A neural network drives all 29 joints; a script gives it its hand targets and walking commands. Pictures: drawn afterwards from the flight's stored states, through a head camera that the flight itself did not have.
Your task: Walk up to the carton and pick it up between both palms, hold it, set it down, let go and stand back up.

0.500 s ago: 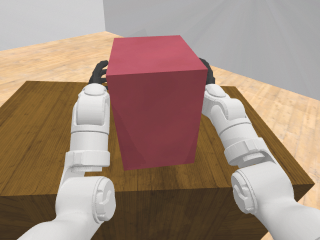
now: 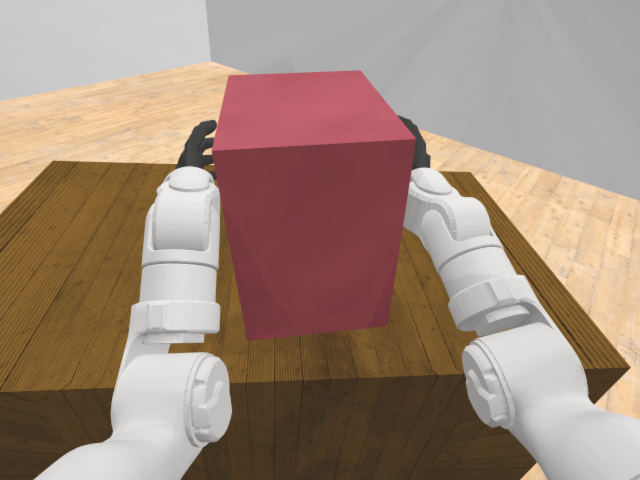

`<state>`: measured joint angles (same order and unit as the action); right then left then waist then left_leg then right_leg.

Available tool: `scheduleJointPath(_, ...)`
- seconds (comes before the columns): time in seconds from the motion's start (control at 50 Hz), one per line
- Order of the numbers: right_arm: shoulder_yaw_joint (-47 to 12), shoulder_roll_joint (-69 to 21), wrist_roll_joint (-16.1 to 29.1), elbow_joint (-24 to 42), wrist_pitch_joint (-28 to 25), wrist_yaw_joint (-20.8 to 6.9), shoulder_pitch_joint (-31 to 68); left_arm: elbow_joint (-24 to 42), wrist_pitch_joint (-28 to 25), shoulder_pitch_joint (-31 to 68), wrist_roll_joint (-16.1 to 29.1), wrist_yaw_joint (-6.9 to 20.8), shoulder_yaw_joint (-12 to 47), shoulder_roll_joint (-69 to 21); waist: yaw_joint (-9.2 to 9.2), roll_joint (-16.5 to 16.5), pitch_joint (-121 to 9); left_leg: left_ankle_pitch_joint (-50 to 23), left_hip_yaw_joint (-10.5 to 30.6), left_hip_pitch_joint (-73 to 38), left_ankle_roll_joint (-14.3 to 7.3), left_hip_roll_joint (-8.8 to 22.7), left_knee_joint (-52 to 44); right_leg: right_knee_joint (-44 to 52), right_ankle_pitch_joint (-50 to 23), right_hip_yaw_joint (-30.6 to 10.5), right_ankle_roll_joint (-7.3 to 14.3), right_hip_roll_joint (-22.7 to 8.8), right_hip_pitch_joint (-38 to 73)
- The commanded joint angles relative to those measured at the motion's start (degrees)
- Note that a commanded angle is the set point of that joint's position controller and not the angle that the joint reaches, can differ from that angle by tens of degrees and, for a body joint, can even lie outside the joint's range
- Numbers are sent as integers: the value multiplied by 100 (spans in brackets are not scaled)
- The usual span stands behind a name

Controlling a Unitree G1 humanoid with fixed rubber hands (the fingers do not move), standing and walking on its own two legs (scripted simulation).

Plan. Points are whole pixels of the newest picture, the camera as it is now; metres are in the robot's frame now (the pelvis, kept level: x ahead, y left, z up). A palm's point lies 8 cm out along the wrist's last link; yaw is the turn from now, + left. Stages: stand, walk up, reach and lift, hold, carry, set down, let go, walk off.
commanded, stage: set down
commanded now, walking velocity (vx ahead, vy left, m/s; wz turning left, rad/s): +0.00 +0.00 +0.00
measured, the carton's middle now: (306, 198) +0.38 +0.01 +0.22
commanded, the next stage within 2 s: none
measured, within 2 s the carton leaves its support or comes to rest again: neither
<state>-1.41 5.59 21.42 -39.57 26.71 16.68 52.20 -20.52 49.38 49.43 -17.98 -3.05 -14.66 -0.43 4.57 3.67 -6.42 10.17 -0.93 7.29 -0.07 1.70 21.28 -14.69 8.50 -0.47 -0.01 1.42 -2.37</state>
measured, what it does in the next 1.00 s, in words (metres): stands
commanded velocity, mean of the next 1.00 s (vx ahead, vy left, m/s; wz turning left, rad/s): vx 0.00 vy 0.00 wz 0.00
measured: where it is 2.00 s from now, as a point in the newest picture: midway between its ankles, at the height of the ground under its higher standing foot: outside the picture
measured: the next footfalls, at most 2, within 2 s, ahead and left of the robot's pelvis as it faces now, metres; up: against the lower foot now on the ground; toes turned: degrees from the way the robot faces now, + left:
none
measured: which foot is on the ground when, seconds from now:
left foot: down 0.00-1.00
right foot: down 0.00-1.00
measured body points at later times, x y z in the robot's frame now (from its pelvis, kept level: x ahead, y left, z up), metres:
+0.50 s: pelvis +0.01 +0.00 +0.00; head +0.00 +0.04 +0.45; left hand +0.43 +0.15 +0.20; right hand +0.42 -0.12 +0.20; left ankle +0.02 +0.11 -0.75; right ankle +0.00 -0.12 -0.75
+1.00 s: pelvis +0.01 +0.00 +0.00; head -0.01 +0.04 +0.45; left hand +0.42 +0.15 +0.18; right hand +0.41 -0.12 +0.19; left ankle +0.02 +0.11 -0.75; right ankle +0.00 -0.12 -0.75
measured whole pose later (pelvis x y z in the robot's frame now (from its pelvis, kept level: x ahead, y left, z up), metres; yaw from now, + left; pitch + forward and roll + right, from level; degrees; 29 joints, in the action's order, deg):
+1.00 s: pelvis +0.01 +0.00 +0.00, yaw +0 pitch -4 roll -1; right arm 0.6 0.6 10.1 -40.7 7.7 13.2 44.3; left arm -19.4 32.0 41.1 -22.1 -0.6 -17.0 -3.2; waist 4.3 3.7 -0.4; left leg 11.5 -0.9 6.0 -0.2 1.4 21.5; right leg -14.2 9.5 -0.4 0.0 1.1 -0.8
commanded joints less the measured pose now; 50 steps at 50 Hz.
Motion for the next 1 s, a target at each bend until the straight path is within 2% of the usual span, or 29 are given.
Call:
scheduleJointPath(0.0,-1432,-3882,540,2503,-270,-663,5542,1273,-644,4021,1125,851,2243,-4227,133,-907,-2169,-1408,64,-1471,166,-395,-70,55,-946,307,-312,313,304)
scheduleJointPath(0.06,-1222,-3858,295,2324,-516,-750,5798,1111,-846,4302,1030,852,2079,-4217,104,-920,-2207,-1231,44,-1475,181,-363,-120,83,-651,353,-301,292,238)
scheduleJointPath(0.1,-1041,-3831,47,1986,-703,-825,5803,809,-988,4337,844,879,1805,-4108,40,-882,-2003,-947,14,-1407,159,-339,-216,126,-324,387,-288,259,172)
scheduleJointPath(0.18,-558,-3832,-599,801,-1072,-1035,5197,-307,-1271,4030,340,1136,1002,-3657,-29,-652,-1041,132,-92,-1060,-20,-306,-544,238,629,415,-312,104,17)
scheduleJointPath(0.22,-247,-3612,-895,309,-1188,-1114,4793,-585,-1328,3811,115,1278,666,-3363,-16,-542,-751,326,-162,-1064,-94,-330,-640,246,816,446,-320,53,40)
scheduleJointPath(0.26,-58,-3428,-1138,84,-1309,-1161,4419,-590,-1377,3615,-38,1389,522,-3097,9,-455,-674,281,-222,-1181,-129,-343,-685,238,757,478,-346,14,147)
scheduleJointPath(0.32,-112,-3314,-1328,266,-1589,-1179,4128,-292,-1487,3392,-58,1435,691,-2966,-15,-473,-924,-173,-279,-1415,-73,-332,-651,191,310,562,-370,6,375)
scheduleJointPath(0.36,-321,-3327,-1311,586,-1826,-1164,4106,-32,-1610,3289,58,1392,976,-3052,-44,-512,-1367,-830,-293,-1644,16,-327,-495,121,-274,642,-355,54,568)
scheduleJointPath(0.44,-1078,-3509,-1054,1498,-2243,-1083,4186,521,-1876,2918,408,1222,1676,-3398,-95,-527,-2611,-2306,-261,-2076,229,-328,-40,-123,-2111,659,-339,143,1145)
scheduleJointPath(0.5,-1567,-3588,-847,2059,-2453,-1004,4208,822,-1986,2626,596,1115,2138,-3614,-74,-549,-3099,-3006,-205,-2212,359,-335,202,-249,-3159,621,-318,177,1402)
scheduleJointPath(0.54,-1781,-3607,-739,2340,-2548,-949,4222,998,-2041,2559,699,1054,2454,-3747,-32,-608,-3216,-3300,-146,-2263,437,-332,319,-295,-3485,623,-301,210,1417)
scheduleJointPath(0.6,-1994,-3636,-582,2689,-2615,-876,4237,1316,-2114,2632,875,949,2945,-3926,29,-707,-3236,-3637,-43,-2392,540,-298,479,-290,-3558,645,-262,269,1244)
scheduleJointPath(0.68,-2035,-3706,-476,2658,-2513,-817,4065,1529,-2165,2787,969,817,3254,-4020,122,-744,-3003,-3551,32,-2426,602,-285,541,-206,-3250,634,-245,295,995)
scheduleJointPath(0.76,-1781,-3628,-574,1972,-2269,-823,3757,914,-2031,2519,718,878,2796,-3828,128,-645,-2211,-2673,-24,-2129,480,-316,285,-73,-2604,567,-285,224,852)
scheduleJointPath(0.86,-1221,-3394,-928,1218,-2148,-923,3632,17,-1888,2246,310,1120,1916,-3510,-3,-495,-1157,-1574,-151,-1816,266,-308,-99,129,-1454,564,-315,153,538)
scheduleJointPath(0.94,-880,-3340,-1194,1037,-2260,-1055,3773,-155,-1948,2489,260,1196,1597,-3420,-154,-435,-1000,-1106,-238,-1658,151,-275,-281,210,-727,615,-269,122,309)
scheduleJointPath(0.98,-795,-3338,-1317,978,-2351,-1133,3781,-189,-2036,2602,266,1169,1517,-3380,-248,-435,-1104,-1049,-280,-1594,115,-262,-322,203,-584,632,-243,105,257)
